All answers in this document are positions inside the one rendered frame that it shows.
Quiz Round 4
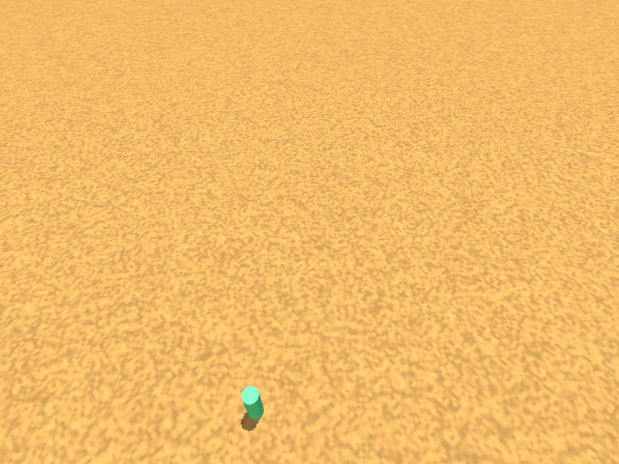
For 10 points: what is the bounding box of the can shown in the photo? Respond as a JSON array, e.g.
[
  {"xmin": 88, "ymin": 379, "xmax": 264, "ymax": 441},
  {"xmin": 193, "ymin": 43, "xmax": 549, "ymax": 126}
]
[{"xmin": 241, "ymin": 386, "xmax": 264, "ymax": 420}]

